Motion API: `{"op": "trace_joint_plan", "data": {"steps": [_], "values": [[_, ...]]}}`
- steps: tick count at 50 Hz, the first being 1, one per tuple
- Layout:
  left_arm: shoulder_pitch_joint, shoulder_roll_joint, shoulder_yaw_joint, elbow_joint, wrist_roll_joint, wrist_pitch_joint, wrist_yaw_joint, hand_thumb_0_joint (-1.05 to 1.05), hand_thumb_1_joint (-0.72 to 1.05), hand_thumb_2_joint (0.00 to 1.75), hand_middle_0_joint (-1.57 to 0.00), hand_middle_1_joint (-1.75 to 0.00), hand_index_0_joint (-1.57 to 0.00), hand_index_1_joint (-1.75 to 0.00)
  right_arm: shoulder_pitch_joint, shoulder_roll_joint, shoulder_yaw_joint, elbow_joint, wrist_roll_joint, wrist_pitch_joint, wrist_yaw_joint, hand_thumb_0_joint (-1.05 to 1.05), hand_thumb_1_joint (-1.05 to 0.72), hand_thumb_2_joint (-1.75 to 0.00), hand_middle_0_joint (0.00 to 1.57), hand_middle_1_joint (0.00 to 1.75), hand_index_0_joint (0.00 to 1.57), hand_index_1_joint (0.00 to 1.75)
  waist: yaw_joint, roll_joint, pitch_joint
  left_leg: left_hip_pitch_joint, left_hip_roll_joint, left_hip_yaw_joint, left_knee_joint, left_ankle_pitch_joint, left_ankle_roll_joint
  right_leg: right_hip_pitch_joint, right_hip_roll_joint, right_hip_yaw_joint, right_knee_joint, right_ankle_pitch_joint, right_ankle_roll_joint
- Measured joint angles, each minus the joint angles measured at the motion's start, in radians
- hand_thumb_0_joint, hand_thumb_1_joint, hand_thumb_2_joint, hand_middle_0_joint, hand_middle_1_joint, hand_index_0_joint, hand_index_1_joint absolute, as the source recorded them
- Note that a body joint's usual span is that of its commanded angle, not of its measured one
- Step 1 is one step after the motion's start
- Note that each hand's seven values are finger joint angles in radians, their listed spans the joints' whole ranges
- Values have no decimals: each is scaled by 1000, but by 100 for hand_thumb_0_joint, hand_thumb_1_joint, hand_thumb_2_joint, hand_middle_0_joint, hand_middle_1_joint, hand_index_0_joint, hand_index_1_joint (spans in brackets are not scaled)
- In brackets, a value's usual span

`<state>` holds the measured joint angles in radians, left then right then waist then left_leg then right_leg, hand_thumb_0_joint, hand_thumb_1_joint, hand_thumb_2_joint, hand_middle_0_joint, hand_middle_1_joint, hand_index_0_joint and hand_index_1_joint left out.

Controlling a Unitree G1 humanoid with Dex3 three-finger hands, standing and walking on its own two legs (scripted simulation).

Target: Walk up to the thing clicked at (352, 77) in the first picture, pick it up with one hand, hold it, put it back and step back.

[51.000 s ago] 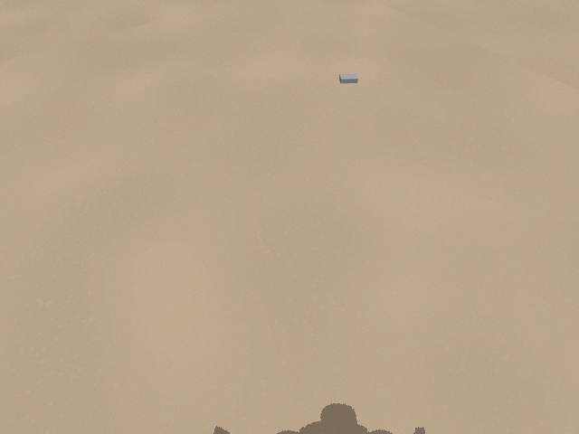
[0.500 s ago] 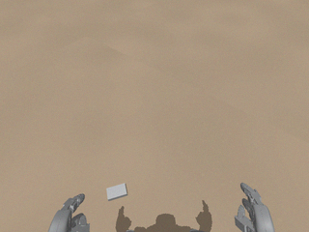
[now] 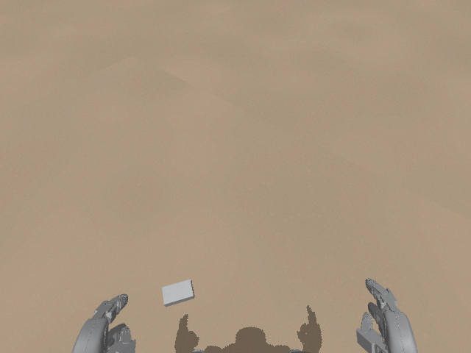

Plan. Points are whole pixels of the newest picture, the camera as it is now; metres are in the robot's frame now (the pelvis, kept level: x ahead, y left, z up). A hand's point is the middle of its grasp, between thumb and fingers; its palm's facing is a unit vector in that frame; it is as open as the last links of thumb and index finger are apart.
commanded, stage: home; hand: left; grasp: from above
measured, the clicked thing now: (178, 292) +0.46 +0.24 -0.70
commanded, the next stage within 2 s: stand in 0.04 s
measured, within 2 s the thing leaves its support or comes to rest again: neither
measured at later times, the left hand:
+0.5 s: hand out of the picture +0.08 +0.25 -0.11, palm faces +0.05 -0.94 -0.35, open 7.4 cm
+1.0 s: hand out of the picture +0.02 +0.24 -0.10, palm faces +0.07 -0.93 -0.35, open 7.4 cm
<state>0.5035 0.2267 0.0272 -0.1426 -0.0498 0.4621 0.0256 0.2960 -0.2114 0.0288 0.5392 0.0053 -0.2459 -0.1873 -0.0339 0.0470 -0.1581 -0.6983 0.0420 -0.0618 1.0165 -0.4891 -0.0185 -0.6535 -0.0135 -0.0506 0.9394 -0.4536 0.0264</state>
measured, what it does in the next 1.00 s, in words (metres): rises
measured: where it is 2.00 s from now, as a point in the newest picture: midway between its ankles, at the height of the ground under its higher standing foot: outside the picture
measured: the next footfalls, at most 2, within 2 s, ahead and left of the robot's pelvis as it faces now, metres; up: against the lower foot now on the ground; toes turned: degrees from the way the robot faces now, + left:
none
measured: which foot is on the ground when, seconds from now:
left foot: down 0.00-1.00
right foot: down 0.00-1.00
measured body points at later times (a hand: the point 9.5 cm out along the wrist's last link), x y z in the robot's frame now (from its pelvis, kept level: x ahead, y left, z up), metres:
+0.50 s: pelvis +0.00 +0.01 +0.04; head +0.01 +0.01 +0.49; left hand +0.08 +0.30 -0.09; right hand +0.10 -0.27 -0.09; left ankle +0.01 +0.13 -0.68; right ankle +0.01 -0.14 -0.68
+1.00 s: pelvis -0.01 +0.00 +0.06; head -0.01 -0.01 +0.51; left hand +0.01 +0.29 -0.07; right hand +0.08 -0.28 -0.08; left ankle +0.01 +0.13 -0.68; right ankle +0.01 -0.14 -0.68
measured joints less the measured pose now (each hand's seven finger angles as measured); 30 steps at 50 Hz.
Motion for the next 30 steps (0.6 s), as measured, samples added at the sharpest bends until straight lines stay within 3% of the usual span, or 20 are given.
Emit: {"op": "trace_joint_plan", "data": {"steps": [7,10,12,18,23,30], "values": [[-1,4,0,-1,2,-8,1,1,91,89,-20,-30,-20,-29,-2,0,1,-1,0,1,1,1,-90,-90,20,30,21,30,0,0,2,-2,-1,0,4,-2,1,-1,0,0,2,-1,2],[-136,23,-27,245,70,-193,7,1,91,89,-20,-30,-20,-29,-60,-20,-14,101,-79,65,59,1,-90,-90,20,30,20,30,29,-28,97,93,-21,14,-42,20,10,81,-21,12,-16,4,1],[-216,34,-25,416,97,-274,5,1,91,89,-20,-30,-20,-30,-93,-45,-9,174,-102,129,108,1,-90,-90,20,30,21,30,47,-46,131,140,-33,24,-84,42,13,119,-33,20,-39,15,1],[-276,65,6,711,104,-377,5,1,91,89,-20,-30,-20,-30,-106,-77,-52,278,-69,194,175,1,-90,-90,20,30,21,30,62,-61,182,246,-47,38,-188,86,19,214,-48,31,-123,50,11],[-271,69,22,886,102,-410,9,1,91,89,-20,-30,-20,-30,-99,-90,-75,344,-64,219,182,1,-90,-90,20,30,21,30,61,-49,194,314,-46,34,-253,110,23,290,-47,24,-202,82,16],[-271,63,20,1048,94,-436,10,1,91,89,-20,-30,-20,-30,-106,-80,-73,424,-54,241,177,1,-90,-90,20,30,20,30,62,-39,209,397,-47,22,-355,159,24,387,-47,8,-323,136,19]]}}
